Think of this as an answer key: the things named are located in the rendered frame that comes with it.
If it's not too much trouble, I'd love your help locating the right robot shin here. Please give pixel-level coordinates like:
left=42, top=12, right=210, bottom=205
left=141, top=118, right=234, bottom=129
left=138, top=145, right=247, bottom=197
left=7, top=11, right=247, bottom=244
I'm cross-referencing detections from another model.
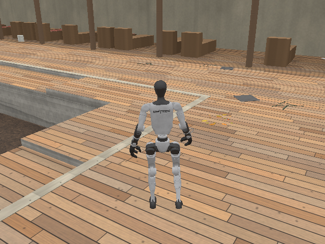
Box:
left=174, top=167, right=181, bottom=202

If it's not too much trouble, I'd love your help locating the left robot hand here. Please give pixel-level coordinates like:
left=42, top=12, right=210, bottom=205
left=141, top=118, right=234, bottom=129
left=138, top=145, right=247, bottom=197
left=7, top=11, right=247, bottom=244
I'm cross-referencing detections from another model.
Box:
left=129, top=145, right=141, bottom=158

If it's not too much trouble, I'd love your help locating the robot torso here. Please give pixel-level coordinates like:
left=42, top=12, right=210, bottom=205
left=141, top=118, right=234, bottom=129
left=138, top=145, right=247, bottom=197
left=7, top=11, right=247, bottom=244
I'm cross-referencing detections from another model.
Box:
left=150, top=100, right=173, bottom=153

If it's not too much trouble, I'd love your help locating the robot right forearm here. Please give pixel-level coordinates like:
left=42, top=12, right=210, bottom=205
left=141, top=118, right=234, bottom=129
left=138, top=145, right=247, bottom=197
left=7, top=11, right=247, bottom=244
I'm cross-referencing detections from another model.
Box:
left=182, top=122, right=191, bottom=139

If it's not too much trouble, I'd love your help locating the robot left forearm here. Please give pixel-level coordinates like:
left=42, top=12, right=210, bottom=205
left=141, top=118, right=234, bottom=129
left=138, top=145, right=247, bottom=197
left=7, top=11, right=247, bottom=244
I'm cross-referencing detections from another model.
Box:
left=131, top=124, right=142, bottom=147

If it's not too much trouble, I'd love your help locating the right robot hand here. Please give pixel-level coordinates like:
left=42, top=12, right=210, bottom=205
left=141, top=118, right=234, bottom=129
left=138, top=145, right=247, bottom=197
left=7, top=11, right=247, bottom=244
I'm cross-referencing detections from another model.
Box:
left=180, top=137, right=192, bottom=146

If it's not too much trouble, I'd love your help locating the right robot upper arm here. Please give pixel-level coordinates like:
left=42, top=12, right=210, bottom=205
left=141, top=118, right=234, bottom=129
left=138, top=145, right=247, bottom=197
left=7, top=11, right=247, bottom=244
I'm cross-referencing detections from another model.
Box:
left=172, top=102, right=187, bottom=130

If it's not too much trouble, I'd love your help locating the left robot upper arm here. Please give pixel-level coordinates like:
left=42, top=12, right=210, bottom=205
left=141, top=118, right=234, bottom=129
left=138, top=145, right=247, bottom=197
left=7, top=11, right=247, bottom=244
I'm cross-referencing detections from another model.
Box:
left=137, top=103, right=151, bottom=132

